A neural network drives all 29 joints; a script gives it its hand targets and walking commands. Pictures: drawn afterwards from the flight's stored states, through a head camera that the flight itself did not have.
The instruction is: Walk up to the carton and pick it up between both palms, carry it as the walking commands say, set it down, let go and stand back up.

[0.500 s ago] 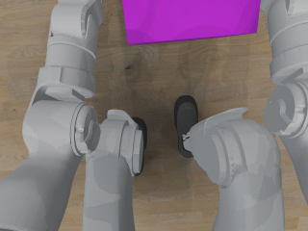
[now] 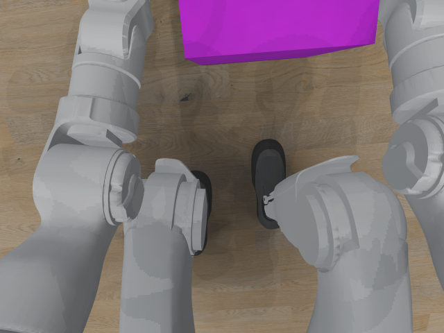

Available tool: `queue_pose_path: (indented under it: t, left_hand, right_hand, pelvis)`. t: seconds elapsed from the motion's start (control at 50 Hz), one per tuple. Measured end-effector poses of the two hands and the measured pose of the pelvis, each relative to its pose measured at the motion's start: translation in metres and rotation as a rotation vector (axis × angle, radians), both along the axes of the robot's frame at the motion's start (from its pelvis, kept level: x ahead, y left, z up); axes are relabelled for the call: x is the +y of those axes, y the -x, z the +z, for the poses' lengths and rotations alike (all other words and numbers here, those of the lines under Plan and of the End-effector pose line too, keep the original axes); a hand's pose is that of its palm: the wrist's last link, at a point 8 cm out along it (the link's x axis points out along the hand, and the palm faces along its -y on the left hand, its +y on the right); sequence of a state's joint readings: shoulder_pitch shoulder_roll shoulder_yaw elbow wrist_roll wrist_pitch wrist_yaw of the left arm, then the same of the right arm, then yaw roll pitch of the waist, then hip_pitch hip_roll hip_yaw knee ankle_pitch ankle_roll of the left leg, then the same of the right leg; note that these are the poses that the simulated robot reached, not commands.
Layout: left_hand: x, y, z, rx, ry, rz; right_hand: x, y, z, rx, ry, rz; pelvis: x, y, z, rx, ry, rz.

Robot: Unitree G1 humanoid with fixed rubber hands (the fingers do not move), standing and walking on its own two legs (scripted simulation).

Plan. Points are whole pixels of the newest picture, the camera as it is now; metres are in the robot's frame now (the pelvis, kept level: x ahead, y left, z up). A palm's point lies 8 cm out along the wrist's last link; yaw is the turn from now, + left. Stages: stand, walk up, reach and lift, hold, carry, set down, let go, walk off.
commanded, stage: set down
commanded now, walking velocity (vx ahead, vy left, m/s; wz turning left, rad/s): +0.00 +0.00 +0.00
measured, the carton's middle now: out of the picture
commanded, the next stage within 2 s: let go in 1.80 s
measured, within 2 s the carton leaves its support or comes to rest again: neither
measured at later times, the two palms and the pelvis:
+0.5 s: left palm out of the picture +0.56 +0.13 -0.17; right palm out of the picture +0.53 -0.23 -0.19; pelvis +0.00 +0.00 +0.00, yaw +0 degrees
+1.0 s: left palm out of the picture +0.56 +0.13 -0.03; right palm out of the picture +0.54 -0.24 -0.04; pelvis -0.01 -0.01 +0.08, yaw +1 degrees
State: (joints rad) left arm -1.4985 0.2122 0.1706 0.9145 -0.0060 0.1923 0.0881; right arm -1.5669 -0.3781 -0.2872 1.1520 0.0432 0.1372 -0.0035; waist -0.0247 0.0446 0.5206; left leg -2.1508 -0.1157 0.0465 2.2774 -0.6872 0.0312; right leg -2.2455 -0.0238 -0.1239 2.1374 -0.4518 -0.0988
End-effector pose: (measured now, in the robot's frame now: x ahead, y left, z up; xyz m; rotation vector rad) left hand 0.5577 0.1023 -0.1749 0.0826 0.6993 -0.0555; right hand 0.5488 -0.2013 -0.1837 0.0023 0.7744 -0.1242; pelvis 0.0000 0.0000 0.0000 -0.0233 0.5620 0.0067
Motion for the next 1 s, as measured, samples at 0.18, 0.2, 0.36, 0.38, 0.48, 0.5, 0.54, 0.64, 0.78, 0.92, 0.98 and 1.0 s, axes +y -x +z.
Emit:
queue_pose_path:
  t: [0.18,0.2,0.36,0.38,0.48,0.5,0.54,0.64,0.78,0.92,0.98,1.0]
  left_hand:
    - [0.0,0.002,0.0,-0.018,-0.052,-0.018]
    - [0.0,0.003,0.0,-0.017,-0.053,-0.016]
    - [0.013,0.003,0.0,-0.013,-0.071,0.009]
    - [0.015,0.002,0.0,-0.015,-0.074,0.012]
    - [0.026,0.0,0.003,-0.022,-0.084,0.031]
    - [0.028,0.0,0.004,-0.023,-0.083,0.033]
    - [0.029,0.0,0.005,-0.022,-0.085,0.036]
    - [0.029,0.001,0.019,0.003,-0.101,0.04]
    - [0.028,-0.005,0.076,-0.029,-0.126,0.053]
    - [0.033,-0.003,0.114,-0.002,-0.114,0.09]
    - [0.031,-0.004,0.135,-0.004,-0.115,0.084]
    - [0.03,-0.004,0.142,-0.007,-0.114,0.081]
  right_hand:
    - [-0.01,0.013,-0.009,0.031,0.031,-0.084]
    - [-0.011,0.014,-0.009,0.032,0.028,-0.093]
    - [-0.023,0.02,-0.011,0.032,0.037,-0.123]
    - [-0.024,0.021,-0.012,0.033,0.037,-0.127]
    - [-0.029,0.022,-0.01,0.021,0.044,-0.134]
    - [-0.031,0.02,-0.007,0.007,0.045,-0.137]
    - [-0.034,0.015,0.001,-0.034,0.044,-0.145]
    - [-0.038,0.004,0.033,-0.118,0.029,-0.156]
    - [-0.039,0.0,0.082,-0.125,0.008,-0.15]
    - [-0.041,0.004,0.115,-0.115,-0.009,-0.148]
    - [-0.043,0.005,0.136,-0.131,-0.007,-0.143]
    - [-0.044,0.005,0.143,-0.133,-0.007,-0.142]
  pelvis:
    - [-0.001,0.002,-0.001,-0.005,-0.001,0.001]
    - [-0.001,0.002,-0.001,-0.006,-0.001,0.001]
    - [-0.001,0.004,-0.002,-0.007,-0.002,0.002]
    - [-0.001,0.004,-0.002,-0.008,-0.002,0.002]
    - [-0.001,0.004,-0.002,-0.01,-0.002,0.003]
    - [-0.001,0.005,-0.002,-0.01,-0.002,0.003]
    - [-0.001,0.005,-0.002,-0.013,-0.002,0.003]
    - [-0.001,0.005,0.001,-0.044,-0.003,0.003]
    - [-0.004,0.005,0.022,-0.101,-0.017,0.002]
    - [-0.007,0.007,0.057,-0.102,-0.036,-0.002]
    - [-0.007,0.008,0.074,-0.103,-0.041,-0.004]
    - [-0.007,0.008,0.079,-0.104,-0.042,-0.005]
